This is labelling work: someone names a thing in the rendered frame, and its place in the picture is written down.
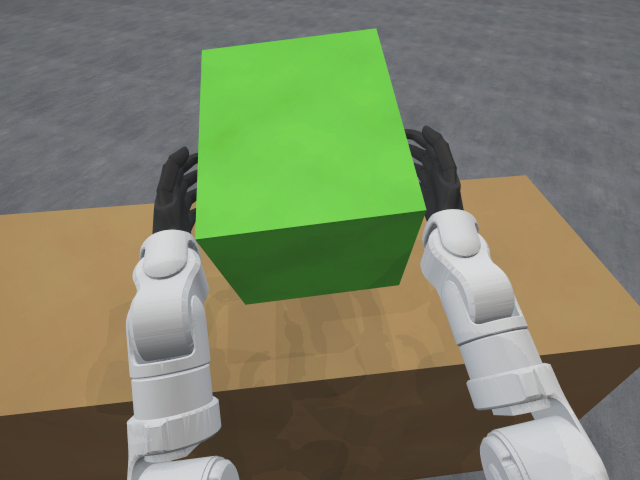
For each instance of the left robot hand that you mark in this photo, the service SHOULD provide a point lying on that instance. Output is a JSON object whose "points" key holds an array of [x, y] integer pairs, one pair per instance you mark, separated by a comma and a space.
{"points": [[173, 202]]}

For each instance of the right robot hand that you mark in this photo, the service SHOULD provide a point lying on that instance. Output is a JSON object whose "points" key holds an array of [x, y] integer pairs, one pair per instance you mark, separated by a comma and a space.
{"points": [[440, 185]]}

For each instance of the carton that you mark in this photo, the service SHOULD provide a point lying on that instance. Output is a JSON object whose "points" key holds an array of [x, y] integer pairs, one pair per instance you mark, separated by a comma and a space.
{"points": [[305, 185]]}

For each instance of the right robot forearm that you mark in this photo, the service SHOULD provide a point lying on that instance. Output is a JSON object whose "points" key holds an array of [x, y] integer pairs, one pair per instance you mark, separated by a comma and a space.
{"points": [[505, 370]]}

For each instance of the left robot forearm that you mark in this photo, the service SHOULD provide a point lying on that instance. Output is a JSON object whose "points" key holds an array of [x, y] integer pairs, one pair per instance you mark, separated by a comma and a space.
{"points": [[168, 354]]}

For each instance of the left robot upper arm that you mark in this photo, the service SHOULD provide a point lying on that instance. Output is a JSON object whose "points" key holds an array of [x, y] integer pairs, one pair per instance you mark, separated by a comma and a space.
{"points": [[205, 468]]}

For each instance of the pedestal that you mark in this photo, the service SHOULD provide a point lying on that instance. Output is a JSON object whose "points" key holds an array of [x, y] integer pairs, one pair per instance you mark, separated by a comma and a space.
{"points": [[359, 385]]}

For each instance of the right robot upper arm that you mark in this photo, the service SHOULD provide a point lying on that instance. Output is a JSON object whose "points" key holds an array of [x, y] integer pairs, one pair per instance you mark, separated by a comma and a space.
{"points": [[549, 448]]}

